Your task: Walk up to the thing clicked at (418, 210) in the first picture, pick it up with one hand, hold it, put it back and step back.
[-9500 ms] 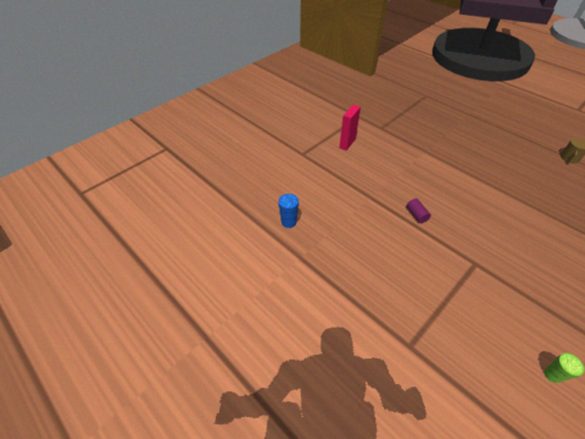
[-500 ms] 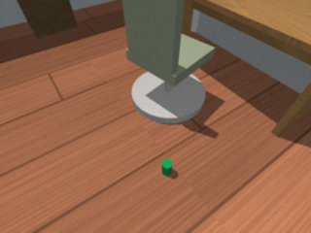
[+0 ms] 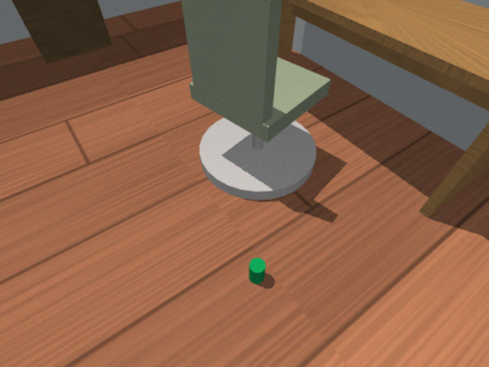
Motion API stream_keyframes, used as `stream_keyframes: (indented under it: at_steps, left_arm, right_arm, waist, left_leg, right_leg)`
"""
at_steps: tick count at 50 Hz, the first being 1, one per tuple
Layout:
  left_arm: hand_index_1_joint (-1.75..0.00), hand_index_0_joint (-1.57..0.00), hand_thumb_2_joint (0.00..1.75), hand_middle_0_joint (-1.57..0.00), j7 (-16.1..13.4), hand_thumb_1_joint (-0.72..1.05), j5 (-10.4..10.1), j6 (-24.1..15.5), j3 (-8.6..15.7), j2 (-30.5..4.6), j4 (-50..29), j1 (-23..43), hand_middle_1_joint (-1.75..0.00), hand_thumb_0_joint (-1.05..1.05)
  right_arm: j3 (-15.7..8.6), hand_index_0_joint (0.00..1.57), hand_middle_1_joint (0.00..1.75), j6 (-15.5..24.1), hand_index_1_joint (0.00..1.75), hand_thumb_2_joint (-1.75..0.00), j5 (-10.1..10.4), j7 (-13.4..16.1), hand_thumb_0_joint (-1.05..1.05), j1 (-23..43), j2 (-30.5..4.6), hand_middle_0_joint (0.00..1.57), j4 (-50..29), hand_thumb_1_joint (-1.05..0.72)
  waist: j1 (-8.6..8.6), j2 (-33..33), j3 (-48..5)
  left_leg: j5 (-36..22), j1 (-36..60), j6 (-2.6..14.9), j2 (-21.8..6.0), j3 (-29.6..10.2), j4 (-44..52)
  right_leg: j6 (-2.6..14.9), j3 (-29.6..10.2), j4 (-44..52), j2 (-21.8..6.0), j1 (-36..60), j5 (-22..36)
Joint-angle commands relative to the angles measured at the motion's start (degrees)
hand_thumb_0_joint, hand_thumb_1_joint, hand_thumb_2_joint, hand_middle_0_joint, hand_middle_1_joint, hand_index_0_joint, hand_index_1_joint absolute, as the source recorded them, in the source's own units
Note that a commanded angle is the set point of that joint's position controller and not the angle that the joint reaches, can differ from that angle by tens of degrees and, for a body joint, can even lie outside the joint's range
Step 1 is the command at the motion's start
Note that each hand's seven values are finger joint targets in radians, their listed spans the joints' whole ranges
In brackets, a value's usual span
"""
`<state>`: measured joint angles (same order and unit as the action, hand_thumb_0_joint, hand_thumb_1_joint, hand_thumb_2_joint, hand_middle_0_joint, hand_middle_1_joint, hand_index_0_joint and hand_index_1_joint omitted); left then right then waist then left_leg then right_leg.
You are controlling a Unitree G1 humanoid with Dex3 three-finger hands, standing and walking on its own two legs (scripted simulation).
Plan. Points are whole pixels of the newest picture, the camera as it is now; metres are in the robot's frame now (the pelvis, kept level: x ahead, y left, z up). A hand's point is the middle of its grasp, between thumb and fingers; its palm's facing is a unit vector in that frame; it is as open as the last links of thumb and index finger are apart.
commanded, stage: stand
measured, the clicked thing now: out of the picture -1.06 -0.98 -0.75
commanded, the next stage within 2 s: walk up in 0.46 s
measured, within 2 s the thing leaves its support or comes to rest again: neither
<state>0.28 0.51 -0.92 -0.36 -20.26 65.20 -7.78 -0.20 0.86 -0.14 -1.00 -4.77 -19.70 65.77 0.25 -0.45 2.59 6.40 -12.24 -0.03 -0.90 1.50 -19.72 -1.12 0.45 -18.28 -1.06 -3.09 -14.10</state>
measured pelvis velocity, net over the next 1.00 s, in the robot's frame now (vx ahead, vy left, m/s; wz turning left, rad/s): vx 0.00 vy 0.11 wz -0.42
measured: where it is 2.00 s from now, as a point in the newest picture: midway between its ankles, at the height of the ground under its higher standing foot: outside the picture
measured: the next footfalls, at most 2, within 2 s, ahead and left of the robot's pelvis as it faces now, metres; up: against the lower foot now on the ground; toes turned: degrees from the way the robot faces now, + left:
right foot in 1.26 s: -0.03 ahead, -0.05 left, +0.00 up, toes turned -41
left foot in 1.62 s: +0.13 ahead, +0.09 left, +0.00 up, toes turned -60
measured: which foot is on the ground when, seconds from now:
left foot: down 0.00-1.00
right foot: down 0.00-0.74, up 0.76-1.00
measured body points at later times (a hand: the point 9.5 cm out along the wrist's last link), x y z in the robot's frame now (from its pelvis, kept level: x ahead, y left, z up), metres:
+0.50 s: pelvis +0.01 +0.00 +0.00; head +0.03 +0.01 +0.45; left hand +0.09 +0.30 -0.14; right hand +0.10 -0.30 -0.13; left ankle +0.05 +0.12 -0.75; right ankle -0.05 -0.13 -0.75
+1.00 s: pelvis +0.00 +0.11 +0.00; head +0.06 +0.12 +0.44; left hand +0.20 +0.37 -0.14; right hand -0.03 -0.22 -0.10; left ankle +0.05 +0.17 -0.75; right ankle -0.07 -0.04 -0.67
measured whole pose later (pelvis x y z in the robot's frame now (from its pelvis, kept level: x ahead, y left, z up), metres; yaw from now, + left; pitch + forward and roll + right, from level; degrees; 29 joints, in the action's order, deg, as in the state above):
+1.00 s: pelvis +0.00 +0.11 +0.00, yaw -24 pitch -2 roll -2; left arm 2.5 1.2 4.7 3.5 -25.2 50.2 -12.2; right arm -4.4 -1.0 -0.2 -0.8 -9.3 -18.8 49.7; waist 0.2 -2.1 7.9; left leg 13.5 -10.7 3.2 -1.9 7.2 -26.1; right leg -1.6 -4.4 -57.8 0.6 -24.3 -19.1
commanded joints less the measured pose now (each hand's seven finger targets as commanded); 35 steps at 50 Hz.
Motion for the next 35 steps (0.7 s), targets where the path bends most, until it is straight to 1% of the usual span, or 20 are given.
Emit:
stream_keyframes:
  at_steps: [1,2,7,9,12,15,19,22,23,24,25,26,27,28,29,30,32,33,34,35]
  left_arm:
    - [-0.3,-0.2,0.9,-0.2,-0.8,0.9,0.1,-1.3,2.6,-12.1,-3.5,1.6,-0.3,0.0]
    - [-0.3,-0.2,0.9,-0.2,-0.9,0.9,0.0,-1.4,2.5,-12.0,-3.5,1.6,-0.3,0.0]
    - [-0.3,-0.2,0.9,-0.2,-1.0,0.9,-0.2,-1.2,2.8,-12.0,-3.6,1.7,-0.3,0.0]
    - [-0.3,-0.2,0.9,-0.2,-1.0,0.9,0.0,-1.1,2.9,-12.4,-3.5,1.9,-0.3,0.0]
    - [-0.3,-0.2,0.9,-0.2,-1.0,0.9,0.0,-1.0,2.9,-12.0,-3.8,1.8,-0.3,0.0]
    - [-0.3,-0.2,0.9,-0.2,-1.0,0.9,0.0,-0.8,3.0,-12.0,-3.8,2.4,-0.3,0.0]
    - [-0.3,-0.2,0.9,-0.2,-1.0,0.9,-0.1,-0.9,3.0,-12.0,-3.7,1.9,-0.3,0.0]
    - [-0.3,-0.2,0.9,-0.2,-0.9,0.9,0.0,-0.7,3.2,-12.0,-4.0,1.8,-0.3,0.0]
    - [-0.3,-0.2,0.9,-0.2,-1.5,0.9,-0.4,0.0,4.1,-16.2,-6.6,-2.5,-0.3,0.0]
    - [-0.3,-0.2,0.9,-0.2,-2.0,0.9,-0.4,0.0,4.5,-17.0,-7.3,-4.1,-0.3,0.0]
    - [-0.3,-0.2,0.9,-0.2,-2.3,0.9,-0.3,0.0,5.0,-17.8,-8.0,-5.2,-0.3,0.0]
    - [-0.3,-0.2,0.9,-0.2,-2.6,0.9,-0.1,-0.1,5.7,-19.2,-9.2,-4.5,-0.3,0.0]
    - [-0.3,-0.2,0.9,-0.2,-2.7,0.9,0.3,-0.4,6.3,-19.8,-10.9,-5.4,-0.3,0.0]
    - [-0.3,-0.2,0.9,-0.2,-2.6,0.9,1.3,-0.5,6.4,-19.2,-12.6,-6.4,-0.3,0.0]
    - [-0.3,-0.2,0.9,-0.2,-2.6,0.9,1.5,-0.5,6.4,-18.0,-13.7,-6.5,-0.3,0.0]
    - [-0.3,-0.2,0.9,-0.2,-2.6,0.9,1.8,-0.4,6.6,-17.7,-15.7,-4.3,-0.3,0.0]
    - [-0.3,-0.2,0.9,-0.2,-2.5,0.9,1.8,-0.1,6.4,-15.4,-17.8,-2.2,-0.3,0.0]
    - [-0.3,-0.2,0.9,-0.2,-2.5,0.9,1.9,0.2,6.6,-14.9,-18.7,-2.9,-0.3,0.0]
    - [-0.3,-0.2,0.9,-0.2,-2.3,0.9,1.9,0.4,6.6,-15.1,-19.9,-2.2,-0.3,0.0]
    - [-0.3,-0.2,0.9,-0.2,-2.0,0.9,1.5,0.9,6.2,-14.6,-21.0,-0.5,-0.3,0.0]
  right_arm:
    - [-2.4,0.2,0.3,1.1,0.3,-0.9,-0.2,1.0,0.0,2.8,-12.5,0.2,-3.2,-0.9]
    - [-2.3,0.2,0.3,1.2,0.3,-0.9,-0.2,1.0,0.0,3.0,-12.1,0.2,-3.3,-0.9]
    - [-2.1,0.2,0.3,1.2,0.3,-0.9,-0.1,1.2,0.0,3.2,-12.2,0.2,-3.1,-0.9]
    - [-2.1,0.2,0.3,0.9,0.3,-0.9,-0.1,1.2,0.0,3.0,-12.1,0.2,-3.2,-0.9]
    - [-2.2,0.2,0.3,1.0,0.3,-0.9,-0.2,1.3,0.0,3.8,-12.3,0.2,-3.4,-0.9]
    - [-2.2,0.2,0.3,1.0,0.3,-0.9,-0.1,1.3,0.0,3.0,-12.1,0.2,-3.1,-0.9]
    - [-2.3,0.2,0.3,1.1,0.3,-0.9,-0.1,1.4,0.0,3.6,-12.0,0.2,-3.2,-0.9]
    - [-2.3,0.2,0.3,1.2,0.3,-0.9,-0.1,1.5,0.0,3.6,-12.3,0.2,-3.3,-0.9]
    - [-5.9,0.2,0.3,0.0,0.3,-0.9,-1.0,0.9,0.0,5.2,-17.4,0.2,-6.6,-0.9]
    - [-5.9,0.2,0.3,-0.8,0.3,-0.9,-0.8,0.8,0.0,5.2,-15.5,0.2,-8.4,-0.9]
    - [-5.8,0.2,0.3,-1.3,0.3,-0.9,-0.7,0.6,0.0,6.0,-13.9,0.2,-9.7,-0.9]
    - [-5.7,0.2,0.3,-1.6,0.3,-0.9,-0.7,0.2,0.0,5.6,-12.8,0.2,-10.7,-0.9]
    - [-5.6,0.2,0.3,-2.1,0.3,-0.9,-0.9,0.0,0.0,6.6,-11.3,0.2,-12.3,-0.9]
    - [-5.6,0.2,0.3,-2.6,0.3,-0.9,-1.3,-0.2,0.0,6.3,-10.6,0.2,-14.0,-0.9]
    - [-5.9,0.2,0.3,-3.0,0.3,-0.9,-1.3,-0.5,0.0,5.8,-11.2,0.2,-14.5,-0.9]
    - [-6.2,0.2,0.3,-3.1,0.3,-0.9,-0.8,-1.0,0.0,4.9,-12.1,0.2,-15.1,-0.9]
    - [-6.9,0.2,0.3,-3.1,0.3,-0.9,-0.6,-1.6,0.0,3.4,-12.3,0.2,-15.7,-0.9]
    - [-7.1,0.2,0.3,-2.9,0.3,-0.9,-0.7,-1.6,0.0,3.4,-12.1,0.2,-16.8,-0.9]
    - [-7.1,0.2,0.3,-2.8,0.3,-0.9,-1.0,-1.6,0.0,1.9,-11.9,0.2,-17.1,-0.9]
    - [-7.5,0.2,0.3,-2.5,0.3,-0.9,-1.2,-1.4,0.0,-1.5,-11.6,0.2,-16.7,-0.9]
  waist:
    - [0.22,0.6,-5.7]
    - [0.17,-0.2,-6.0]
    - [0.12,0.3,-5.7]
    - [0.21,0.2,-5.5]
    - [0.02,0.2,-5.7]
    - [0.42,0.5,-5.2]
    - [-0.07,0.3,-5.8]
    - [-0.12,1.6,-6.0]
    - [-0.38,2.7,-2.5]
    - [-0.78,1.3,-2.2]
    - [-1.45,-1.4,-1.1]
    - [-1.36,-5.3,-1.7]
    - [-2.76,-10.2,-1.1]
    - [-3.13,-11.6,-0.3]
    - [-2.46,-11.1,-0.6]
    - [-1.06,-12.8,-0.8]
    - [0.7,-12.1,-3.5]
    - [0.24,-11.3,-5.1]
    - [0.91,-10.2,-5.9]
    - [2.99,-7.9,-6.7]
  left_leg:
    - [-7.6,8.4,1.29,-7.2,-6.5,1.2]
    - [-12.3,8.6,1.36,-7.4,-6.4,0.4]
    - [-13.5,8.6,1.22,-7.3,-6.1,0.7]
    - [-10.0,7.9,1.33,-7.1,-6.1,1.2]
    - [-13.0,8.9,1.28,-7.3,-6.0,0.5]
    - [-11.2,8.2,1.09,-7.2,-6.1,1.4]
    - [-15.4,9.2,1.28,-7.4,-6.0,0.5]
    - [-13.2,9.7,1.1,-7.2,-6.0,1.2]
    - [-13.4,10.9,1.59,-4.6,0.3,-8.2]
    - [-12.3,7.1,1.75,-3.9,0.2,-11.1]
    - [-8.5,2.8,1.31,-2.8,0.5,-13.1]
    - [0.0,-4.7,0.78,-1.0,0.2,-16.5]
    - [18.6,-11.0,-0.19,1.8,-1.3,-23.9]
    - [24.1,-14.9,-0.71,1.6,-4.5,-27.1]
    - [24.3,-14.8,-1.15,1.1,-6.2,-28.9]
    - [23.1,-13.9,-0.74,-0.1,-7.1,-29.7]
    - [18.5,-11.6,-0.64,1.0,-5.7,-25.9]
    - [17.1,-8.2,-0.19,1.6,-4.9,-22.0]
    - [15.4,-2.5,-0.1,2.2,-4.4,-17.6]
    - [10.9,6.3,-0.11,2.4,-3.7,-9.4]
  right_leg:
    - [1.71,-4.8,3.9,-6.9,-4.5,8.8]
    - [1.45,-4.6,3.3,-7.0,-3.5,13.3]
    - [1.35,-4.1,3.3,-6.8,-2.7,13.7]
    - [1.41,-4.3,4.0,-6.9,-2.7,10.8]
    - [1.26,-3.8,3.6,-6.9,-3.0,13.1]
    - [1.51,-4.1,4.0,-7.0,-2.5,10.8]
    - [1.5,-3.8,3.4,-7.1,-1.6,14.3]
    - [1.62,-4.0,3.8,-6.9,-1.8,11.9]
    - [3.72,-9.6,-1.2,-7.1,-9.3,27.4]
    - [4.99,-11.5,-2.3,-8.4,-8.6,30.8]
    - [6.39,-13.8,-2.3,-10.0,-7.1,30.8]
    - [9.11,-18.5,-1.9,-12.6,-2.6,31.0]
    - [13.56,-25.5,-0.4,-16.9,-0.9,33.1]
    - [16.87,-29.6,0.4,-19.3,-0.2,32.6]
    - [16.93,-28.6,-0.4,-18.4,-1.1,32.1]
    - [15.91,-26.7,-1.6,-17.2,-2.7,31.4]
    - [11.43,-21.9,-5.4,-11.1,-1.7,32.0]
    - [9.99,-21.8,-6.6,-9.2,-3.3,30.6]
    - [8.6,-21.3,-8.1,-7.3,-7.0,28.5]
    - [6.84,-19.6,-10.8,-4.3,-12.7,24.7]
